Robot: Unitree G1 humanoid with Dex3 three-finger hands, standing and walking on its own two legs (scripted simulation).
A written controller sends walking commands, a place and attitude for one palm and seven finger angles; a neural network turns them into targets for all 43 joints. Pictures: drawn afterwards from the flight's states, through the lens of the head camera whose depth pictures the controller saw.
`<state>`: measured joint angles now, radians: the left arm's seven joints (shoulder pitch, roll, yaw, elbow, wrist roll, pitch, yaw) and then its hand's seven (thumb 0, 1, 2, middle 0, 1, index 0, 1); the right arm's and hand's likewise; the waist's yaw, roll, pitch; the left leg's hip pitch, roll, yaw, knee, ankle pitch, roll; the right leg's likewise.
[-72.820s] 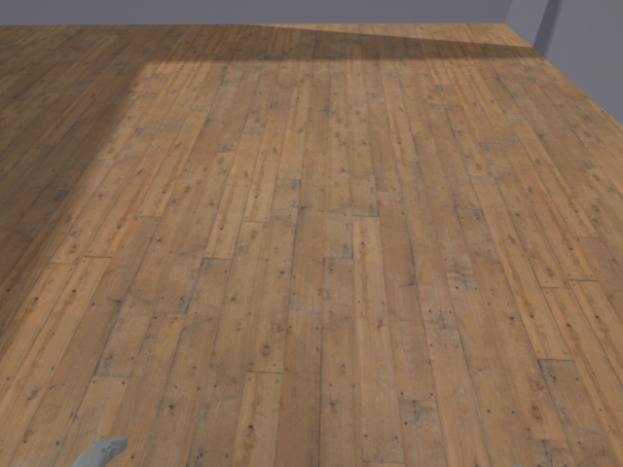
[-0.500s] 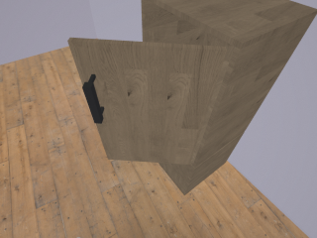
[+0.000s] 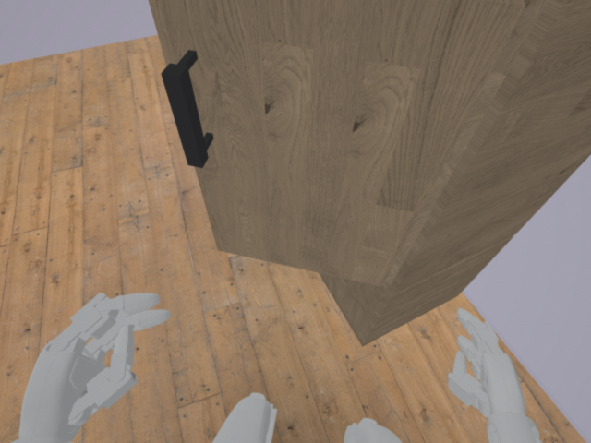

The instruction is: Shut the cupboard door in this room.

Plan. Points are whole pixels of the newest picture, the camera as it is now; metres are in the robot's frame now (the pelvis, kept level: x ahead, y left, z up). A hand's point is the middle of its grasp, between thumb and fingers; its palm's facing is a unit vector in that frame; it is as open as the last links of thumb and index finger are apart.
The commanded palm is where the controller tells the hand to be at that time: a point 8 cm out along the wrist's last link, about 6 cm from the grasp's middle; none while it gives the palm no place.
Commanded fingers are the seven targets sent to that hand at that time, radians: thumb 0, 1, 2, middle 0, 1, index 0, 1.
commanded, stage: raise the hand and make a fist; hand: left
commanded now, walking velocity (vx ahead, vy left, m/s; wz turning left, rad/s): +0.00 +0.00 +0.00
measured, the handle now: (194, 111) +0.49 +0.22 +0.16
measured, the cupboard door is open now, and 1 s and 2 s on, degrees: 50 50 50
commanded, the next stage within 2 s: bring the fist close to the handle in 1.34 s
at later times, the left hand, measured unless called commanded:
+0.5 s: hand (151, 325) +0.21 +0.19 +0.10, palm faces -0.15 -0.99 -0.02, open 3.3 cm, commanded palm +0.19 +0.26 +0.12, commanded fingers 0.00 0.90 0.90 -1.19 -1.38 -1.19 -1.38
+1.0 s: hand (117, 247) +0.26 +0.22 +0.17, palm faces -0.03 -1.00 -0.09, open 3.1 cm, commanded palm +0.23 +0.27 +0.16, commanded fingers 0.00 0.90 0.90 -1.30 -1.50 -1.30 -1.50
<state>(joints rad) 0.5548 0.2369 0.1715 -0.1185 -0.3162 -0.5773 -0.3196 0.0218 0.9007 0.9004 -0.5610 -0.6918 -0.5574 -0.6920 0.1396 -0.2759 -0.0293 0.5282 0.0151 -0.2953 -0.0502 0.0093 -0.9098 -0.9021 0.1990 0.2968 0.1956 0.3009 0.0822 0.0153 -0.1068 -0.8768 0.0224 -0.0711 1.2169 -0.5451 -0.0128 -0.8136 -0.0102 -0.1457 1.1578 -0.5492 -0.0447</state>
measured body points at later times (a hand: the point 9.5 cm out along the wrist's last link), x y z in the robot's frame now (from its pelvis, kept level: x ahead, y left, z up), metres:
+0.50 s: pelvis +0.01 +0.03 +0.03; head +0.06 +0.03 +0.48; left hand +0.22 +0.25 +0.10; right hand +0.18 -0.23 -0.03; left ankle +0.03 +0.12 -0.64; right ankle +0.02 -0.10 -0.64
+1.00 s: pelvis +0.02 +0.03 +0.06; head +0.03 +0.03 +0.51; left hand +0.25 +0.27 +0.18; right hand +0.19 -0.20 -0.01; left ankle +0.03 +0.12 -0.64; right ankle +0.02 -0.10 -0.64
